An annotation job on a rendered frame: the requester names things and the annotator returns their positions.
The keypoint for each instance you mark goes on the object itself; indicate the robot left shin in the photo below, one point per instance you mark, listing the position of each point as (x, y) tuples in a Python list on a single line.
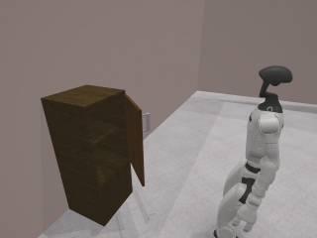
[(225, 232)]

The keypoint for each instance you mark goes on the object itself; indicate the left robot thigh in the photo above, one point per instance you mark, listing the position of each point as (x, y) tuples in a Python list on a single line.
[(231, 202)]

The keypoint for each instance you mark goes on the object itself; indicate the handle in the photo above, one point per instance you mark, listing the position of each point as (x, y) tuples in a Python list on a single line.
[(148, 122)]

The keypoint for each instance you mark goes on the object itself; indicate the left robot upper arm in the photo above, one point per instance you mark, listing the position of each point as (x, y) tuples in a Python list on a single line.
[(268, 126)]

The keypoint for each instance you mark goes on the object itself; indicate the left robot hand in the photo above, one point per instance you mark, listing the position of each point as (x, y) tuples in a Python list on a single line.
[(247, 214)]

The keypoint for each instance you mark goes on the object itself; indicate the cupboard door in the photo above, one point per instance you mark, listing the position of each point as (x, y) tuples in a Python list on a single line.
[(134, 128)]

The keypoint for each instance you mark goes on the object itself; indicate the left robot forearm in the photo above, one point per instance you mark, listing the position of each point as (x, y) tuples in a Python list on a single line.
[(265, 178)]

